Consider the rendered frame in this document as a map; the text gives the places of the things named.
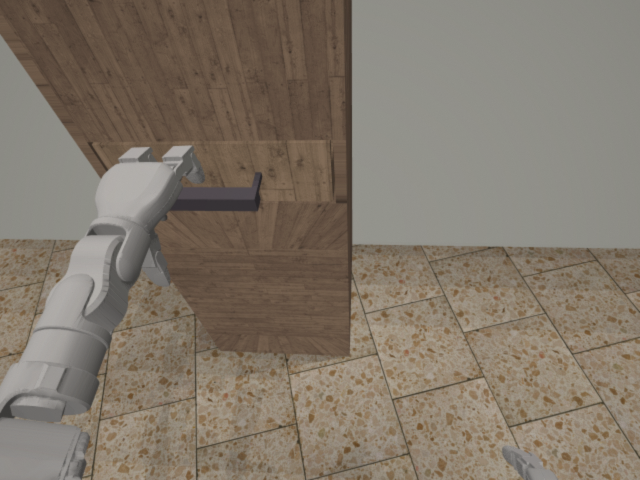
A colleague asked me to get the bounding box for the right robot hand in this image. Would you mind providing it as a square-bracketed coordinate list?
[502, 445, 558, 480]

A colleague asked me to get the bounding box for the cabinet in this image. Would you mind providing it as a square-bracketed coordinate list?
[0, 0, 352, 356]

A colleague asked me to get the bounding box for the drawer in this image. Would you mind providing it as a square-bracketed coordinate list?
[92, 140, 335, 201]

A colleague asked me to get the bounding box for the left robot hand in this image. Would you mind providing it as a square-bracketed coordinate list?
[95, 145, 205, 287]

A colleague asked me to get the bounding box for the left robot upper arm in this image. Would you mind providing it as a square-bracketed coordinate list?
[0, 417, 90, 480]

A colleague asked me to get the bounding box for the robot left forearm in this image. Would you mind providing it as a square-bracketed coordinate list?
[0, 217, 151, 422]

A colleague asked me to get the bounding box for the handle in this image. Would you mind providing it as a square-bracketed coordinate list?
[169, 172, 262, 211]

